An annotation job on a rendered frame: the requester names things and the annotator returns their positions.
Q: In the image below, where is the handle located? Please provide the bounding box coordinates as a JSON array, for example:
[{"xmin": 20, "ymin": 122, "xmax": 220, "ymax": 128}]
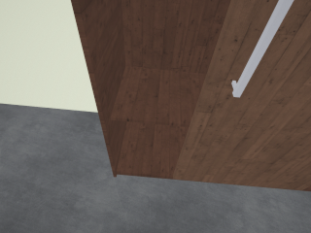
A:
[{"xmin": 231, "ymin": 0, "xmax": 294, "ymax": 98}]

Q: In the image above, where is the wardrobe door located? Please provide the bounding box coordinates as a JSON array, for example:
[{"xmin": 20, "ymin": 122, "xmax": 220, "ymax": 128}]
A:
[{"xmin": 173, "ymin": 0, "xmax": 311, "ymax": 190}]

